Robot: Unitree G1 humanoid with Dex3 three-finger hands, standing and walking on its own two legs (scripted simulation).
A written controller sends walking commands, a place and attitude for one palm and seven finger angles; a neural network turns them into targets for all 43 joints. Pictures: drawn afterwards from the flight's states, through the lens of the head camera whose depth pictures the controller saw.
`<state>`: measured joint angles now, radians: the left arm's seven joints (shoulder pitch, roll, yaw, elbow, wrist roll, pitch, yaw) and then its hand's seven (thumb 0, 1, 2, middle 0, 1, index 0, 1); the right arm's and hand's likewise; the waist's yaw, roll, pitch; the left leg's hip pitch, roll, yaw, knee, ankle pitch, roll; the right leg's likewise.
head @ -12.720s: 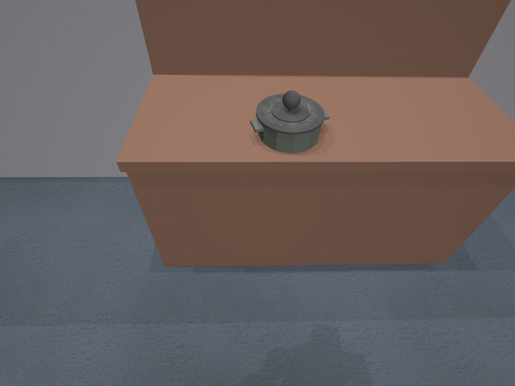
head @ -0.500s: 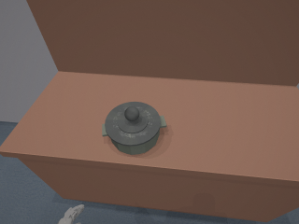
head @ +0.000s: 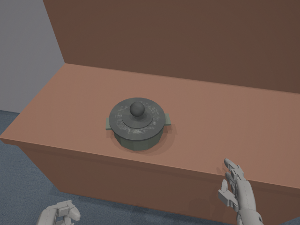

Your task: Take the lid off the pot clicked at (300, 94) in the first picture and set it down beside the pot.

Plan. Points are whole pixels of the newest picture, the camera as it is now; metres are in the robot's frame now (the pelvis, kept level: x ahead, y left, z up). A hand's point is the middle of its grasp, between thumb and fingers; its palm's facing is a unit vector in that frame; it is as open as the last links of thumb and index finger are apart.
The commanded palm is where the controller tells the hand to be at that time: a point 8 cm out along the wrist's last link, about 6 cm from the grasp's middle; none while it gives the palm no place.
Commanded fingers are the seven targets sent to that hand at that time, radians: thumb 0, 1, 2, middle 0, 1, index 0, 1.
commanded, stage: raise the hand higher, near the body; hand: left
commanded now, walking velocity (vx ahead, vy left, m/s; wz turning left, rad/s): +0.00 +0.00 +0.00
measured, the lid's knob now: (137, 109) +0.47 +0.09 +0.02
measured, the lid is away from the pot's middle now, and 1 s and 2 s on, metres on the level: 0.00 0.00 0.00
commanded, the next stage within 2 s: reach forward and open the fingers in 0.86 s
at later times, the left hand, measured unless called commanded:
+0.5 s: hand (57, 203) +0.16 +0.24 +0.02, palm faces +0.23 -0.90 -0.36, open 3.1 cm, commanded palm +0.11 +0.27 +0.06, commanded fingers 0.00 0.90 0.90 -1.30 -1.50 -1.30 -1.50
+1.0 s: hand (47, 165) +0.20 +0.24 +0.12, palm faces +0.29 -0.82 -0.50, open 3.1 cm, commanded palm +0.15 +0.27 +0.15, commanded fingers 0.00 0.82 0.90 -1.24 -1.43 -1.24 -1.43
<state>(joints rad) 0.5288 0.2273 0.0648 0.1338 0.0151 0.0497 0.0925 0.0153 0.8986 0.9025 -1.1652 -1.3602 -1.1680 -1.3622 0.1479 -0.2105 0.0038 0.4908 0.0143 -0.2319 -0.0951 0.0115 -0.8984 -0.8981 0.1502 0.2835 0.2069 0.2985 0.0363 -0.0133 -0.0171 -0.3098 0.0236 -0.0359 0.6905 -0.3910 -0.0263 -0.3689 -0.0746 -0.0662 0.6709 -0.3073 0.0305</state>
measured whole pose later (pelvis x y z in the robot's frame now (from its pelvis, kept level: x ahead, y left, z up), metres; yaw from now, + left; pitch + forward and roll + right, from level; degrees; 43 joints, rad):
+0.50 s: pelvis +0.01 +0.01 +0.00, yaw +0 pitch -2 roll -1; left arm 0.63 0.27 0.13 -0.18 0.01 0.00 0.09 0.02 0.90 0.90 -1.29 -1.50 -1.29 -1.50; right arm 0.17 -0.21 -0.01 0.53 0.01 -0.26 -0.11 0.01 -0.90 -0.90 0.17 0.30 0.21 0.30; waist 0.05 0.01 -0.01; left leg -0.23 0.03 -0.03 0.65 -0.40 -0.02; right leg -0.28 -0.07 -0.06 0.62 -0.30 0.04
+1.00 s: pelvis +0.02 +0.01 +0.01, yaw -2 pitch -3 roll -1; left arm 0.57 0.33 0.21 -0.44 0.10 -0.05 0.10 0.02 0.89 0.90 -1.30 -1.50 -1.30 -1.50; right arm 0.18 -0.22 -0.01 0.54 0.00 -0.26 -0.09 0.01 -0.90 -0.90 0.14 0.28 0.21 0.30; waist 0.07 0.03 0.01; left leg -0.13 0.03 0.00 0.56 -0.37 -0.02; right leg -0.20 -0.06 -0.04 0.53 -0.27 0.04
